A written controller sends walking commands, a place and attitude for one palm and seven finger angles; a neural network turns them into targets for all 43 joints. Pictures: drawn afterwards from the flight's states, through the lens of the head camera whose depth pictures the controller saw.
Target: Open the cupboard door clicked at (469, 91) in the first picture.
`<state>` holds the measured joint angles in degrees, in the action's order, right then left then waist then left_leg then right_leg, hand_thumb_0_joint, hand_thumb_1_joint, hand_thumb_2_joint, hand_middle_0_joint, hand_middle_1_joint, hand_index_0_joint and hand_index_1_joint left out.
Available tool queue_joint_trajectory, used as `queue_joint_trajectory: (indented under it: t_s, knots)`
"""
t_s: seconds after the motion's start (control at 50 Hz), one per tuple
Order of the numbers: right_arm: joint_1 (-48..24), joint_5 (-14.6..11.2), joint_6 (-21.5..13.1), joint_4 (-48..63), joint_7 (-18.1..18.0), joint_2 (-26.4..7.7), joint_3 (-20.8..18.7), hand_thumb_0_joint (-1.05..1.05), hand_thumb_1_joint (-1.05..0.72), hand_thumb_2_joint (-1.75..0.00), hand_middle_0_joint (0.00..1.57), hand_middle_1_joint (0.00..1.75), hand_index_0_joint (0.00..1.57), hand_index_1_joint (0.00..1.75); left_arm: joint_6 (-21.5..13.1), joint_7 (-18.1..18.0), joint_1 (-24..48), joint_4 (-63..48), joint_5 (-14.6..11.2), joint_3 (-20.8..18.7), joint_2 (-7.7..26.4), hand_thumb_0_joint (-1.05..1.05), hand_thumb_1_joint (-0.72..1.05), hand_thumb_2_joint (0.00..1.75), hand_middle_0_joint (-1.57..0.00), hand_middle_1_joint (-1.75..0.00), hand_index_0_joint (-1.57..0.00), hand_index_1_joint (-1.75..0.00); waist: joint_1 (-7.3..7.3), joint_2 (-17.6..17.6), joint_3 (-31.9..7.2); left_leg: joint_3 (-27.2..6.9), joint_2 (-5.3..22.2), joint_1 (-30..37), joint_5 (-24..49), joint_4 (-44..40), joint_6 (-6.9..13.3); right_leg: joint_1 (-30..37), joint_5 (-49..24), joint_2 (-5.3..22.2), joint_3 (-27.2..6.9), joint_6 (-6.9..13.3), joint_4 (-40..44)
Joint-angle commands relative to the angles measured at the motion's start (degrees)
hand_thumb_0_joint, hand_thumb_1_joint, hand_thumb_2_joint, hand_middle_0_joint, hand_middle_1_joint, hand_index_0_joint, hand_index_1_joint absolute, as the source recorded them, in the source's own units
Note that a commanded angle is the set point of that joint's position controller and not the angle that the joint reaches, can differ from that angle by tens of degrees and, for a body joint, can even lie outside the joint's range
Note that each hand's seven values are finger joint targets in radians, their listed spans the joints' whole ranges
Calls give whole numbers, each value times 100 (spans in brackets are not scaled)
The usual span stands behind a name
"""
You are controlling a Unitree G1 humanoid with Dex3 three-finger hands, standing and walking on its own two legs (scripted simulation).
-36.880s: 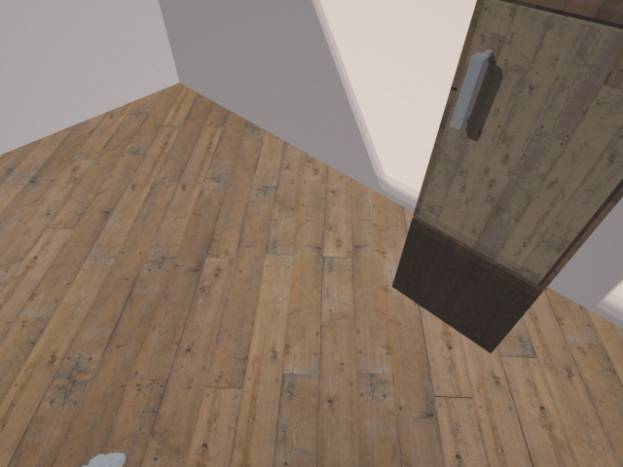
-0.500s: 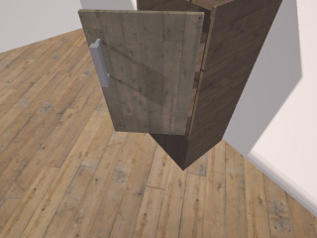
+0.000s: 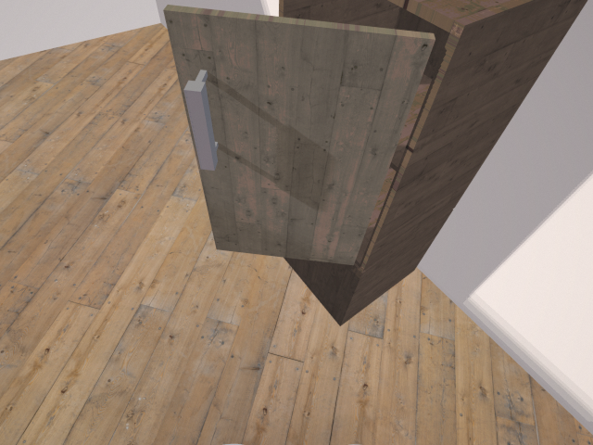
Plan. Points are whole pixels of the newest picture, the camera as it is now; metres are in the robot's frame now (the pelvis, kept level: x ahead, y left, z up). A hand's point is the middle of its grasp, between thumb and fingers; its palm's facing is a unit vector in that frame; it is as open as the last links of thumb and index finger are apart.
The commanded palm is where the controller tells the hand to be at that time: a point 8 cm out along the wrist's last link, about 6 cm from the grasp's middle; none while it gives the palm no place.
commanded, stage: come to a stop and stand still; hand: left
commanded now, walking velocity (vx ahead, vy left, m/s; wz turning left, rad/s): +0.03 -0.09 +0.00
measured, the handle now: (206, 121) +0.57 +0.19 +0.09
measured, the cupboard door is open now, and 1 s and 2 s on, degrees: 48 48 48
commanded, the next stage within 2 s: look again from close up in 1.08 s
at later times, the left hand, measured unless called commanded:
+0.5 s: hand out of the picture +0.01 +0.13 -0.17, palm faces +0.02 -0.98 -0.19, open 7.3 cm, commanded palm none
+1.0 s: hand out of the picture +0.01 +0.11 -0.18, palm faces +0.06 -0.99 -0.15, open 7.4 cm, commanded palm none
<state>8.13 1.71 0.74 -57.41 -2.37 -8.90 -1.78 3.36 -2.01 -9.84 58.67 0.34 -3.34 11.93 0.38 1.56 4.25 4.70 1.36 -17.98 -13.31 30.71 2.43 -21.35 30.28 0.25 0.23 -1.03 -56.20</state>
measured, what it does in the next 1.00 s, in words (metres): steps on the spot: right foot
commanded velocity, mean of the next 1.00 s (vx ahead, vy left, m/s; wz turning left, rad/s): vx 0.00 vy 0.00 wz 0.00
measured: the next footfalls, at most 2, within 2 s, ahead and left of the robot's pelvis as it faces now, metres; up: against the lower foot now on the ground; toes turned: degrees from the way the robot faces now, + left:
right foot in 0.18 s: -0.02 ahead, -0.15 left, +0.00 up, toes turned -1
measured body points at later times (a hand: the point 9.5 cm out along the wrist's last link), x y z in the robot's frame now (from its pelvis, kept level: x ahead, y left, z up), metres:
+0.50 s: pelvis +0.00 -0.04 +0.00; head +0.01 -0.04 +0.45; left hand +0.01 +0.18 -0.16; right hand -0.03 -0.27 -0.16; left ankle +0.03 +0.09 -0.73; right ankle -0.06 -0.15 -0.74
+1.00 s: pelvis +0.03 -0.04 +0.00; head +0.04 -0.04 +0.45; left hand +0.01 +0.16 -0.16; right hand +0.03 -0.27 -0.16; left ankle +0.03 +0.09 -0.73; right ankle -0.06 -0.15 -0.73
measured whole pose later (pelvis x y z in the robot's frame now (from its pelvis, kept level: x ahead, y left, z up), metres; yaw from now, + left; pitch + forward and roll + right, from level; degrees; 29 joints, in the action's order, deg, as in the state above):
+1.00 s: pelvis +0.03 -0.04 +0.00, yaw +1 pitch -1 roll +1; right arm 14.1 0.8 -0.3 -66.5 -2.4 -7.9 -1.0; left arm -0.6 -2.4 -17.4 65.3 0.2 -0.1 6.7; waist 0.0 1.5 2.0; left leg 2.3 2.0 -12.1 -12.9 25.8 -1.6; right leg -1.7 20.5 0.4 2.2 0.8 -22.8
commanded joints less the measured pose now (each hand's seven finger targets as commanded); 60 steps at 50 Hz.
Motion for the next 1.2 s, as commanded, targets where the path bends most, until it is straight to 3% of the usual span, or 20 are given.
queue_joint_trajectory:
  t_s: [0.0,0.06,0.1,0.12,0.14,0.16,0.18,0.2,0.24,0.28,0.32,0.34,0.46,0.5,0.68,0.8,1.14,1.16,1.18]
  knots:
    - [539,-5,-16,164,-81,-1104,-285,0,-90,-90,20,30,20,30,-61,77,-312,-381,67,-48,266,0,90,90,-20,-30,-20,-30,-191,-976,-764,-1398,1658,1029,2329,-1092,846,-156,-62,129,-53,-11,454]
    - [570,1,-4,117,-29,-1252,-341,0,-90,-90,20,30,20,30,-110,111,-437,-371,53,-8,207,0,90,90,-20,-30,-20,-30,-227,-1047,-968,-1420,1609,1154,2007,-1071,735,344,-299,88,160,32,1612]
    - [504,-59,-6,97,-1,-1175,-333,0,-90,-90,20,30,20,30,-181,102,-779,-258,64,3,231,0,90,90,-20,-30,-20,-30,-59,-785,-900,-1225,1344,743,1677,-777,498,1114,-1322,58,266,80,2952]
    - [487,-100,-8,102,24,-1068,-312,0,-90,-90,20,30,20,30,-228,85,-910,-221,84,-2,342,0,90,90,-20,-30,-20,-30,-21,-465,-854,-1007,1012,453,1179,-561,218,1450,-1822,221,1,133,3682]
    - [446,-145,5,151,53,-793,-269,0,-90,-90,20,30,20,30,-266,56,-836,-223,113,-24,621,0,90,90,-20,-30,-20,-30,-95,333,-615,-585,522,-10,134,-232,-131,1390,-1891,947,-887,419,4042]
    - [357,-146,36,185,116,-580,-178,0,-90,-90,20,30,20,30,-282,63,-553,-265,97,-4,862,0,90,90,-20,-30,-20,-30,-184,788,-327,-259,98,130,-601,-115,-347,683,-1550,1517,-1174,739,4265]
    - [262,-101,50,167,151,-513,-156,0,-90,-90,20,30,20,30,-320,71,-390,-283,91,41,803,0,90,90,-20,-30,-20,-30,-206,570,-249,-289,-6,466,-519,15,-362,236,-1639,1455,-1134,818,4202]
    - [376,-73,58,91,146,-465,-132,0,-90,-90,20,30,20,30,-380,50,-306,-218,80,71,675,0,90,90,-20,-30,-20,-30,-256,816,-303,-333,57,571,-223,-39,-343,314,-1971,1216,-952,758,4066]
    - [573,-83,-14,-145,124,-580,-113,0,-90,-90,20,30,20,30,-426,38,-359,-96,25,133,547,0,90,90,-20,-30,-20,-30,-248,543,-347,-438,221,803,786,-335,-314,594,-3002,943,-571,520,3632]
    - [708,-98,-34,-310,105,-680,-110,0,-90,-90,20,30,20,30,-407,20,-495,-7,3,158,475,0,90,90,-20,-30,-20,-30,-199,248,-361,-561,418,919,934,-535,-279,657,-2289,738,-402,353,3671]
    - [712,-94,-47,-445,89,-637,-77,0,-90,-90,20,30,20,30,-385,21,-589,119,-3,174,411,0,90,90,-20,-30,-20,-30,-147,-121,-61,-621,453,814,920,-663,-244,652,-1918,653,-390,328,3783]
    - [757,-90,-46,-503,84,-622,-64,0,-90,-90,20,30,20,30,-379,19,-630,168,-7,174,396,0,90,90,-20,-30,-20,-30,-137,-141,40,-641,456,759,841,-733,-246,669,-1773,616,-385,326,3814]
    - [996,-82,-68,-715,51,-523,-14,0,-90,-90,20,30,20,30,-394,12,-824,368,-29,191,295,0,90,90,-20,-30,-20,-30,-93,-110,40,-606,435,768,842,-813,-261,907,-1776,623,-353,345,3938]
    - [1076,-89,-83,-754,38,-460,-2,0,-90,-90,20,30,20,30,-404,1,-894,408,-22,190,243,0,90,90,-20,-30,-20,-30,-72,26,20,-597,456,779,944,-816,-248,1011,-1961,594,-288,339,3933]
    - [1189,-91,-123,-838,-5,-391,6,0,-90,-90,20,30,20,30,-427,-34,-1099,508,-22,187,114,0,90,90,-20,-30,-20,-30,-63,-94,-86,-563,452,882,1339,-713,-236,1221,-2676,619,-219,329,3770]
    - [1137,-105,-128,-818,-23,-327,8,0,-90,-90,20,30,20,30,-435,-52,-1198,538,3,193,45,0,90,90,-20,-30,-20,-30,-64,24,-5,-531,459,935,1447,-688,-214,1250,-2980,606,-180,297,3779]
    - [882,-101,-147,-705,-43,-500,9,0,-90,-90,20,30,20,30,-442,-51,-1245,543,9,207,144,0,90,90,-20,-30,-20,-30,-52,-59,-118,-499,448,1144,1929,-630,-219,1433,-3608,654,-134,241,3729]
    - [320,-148,-258,-187,63,-656,25,0,-90,-90,20,30,20,30,-660,-284,-1621,525,151,242,268,0,90,90,-20,-30,-20,-30,122,-305,81,-162,379,866,2282,744,-272,741,-5854,825,-661,-32,3706]
    - [712,-123,-232,-34,110,-322,50,0,-90,-90,20,30,20,30,-689,-245,-1333,235,145,172,509,0,90,90,-20,-30,-20,-30,-207,-37,-137,-311,254,270,448,566,-153,1351,-6138,1017,-565,208,3300]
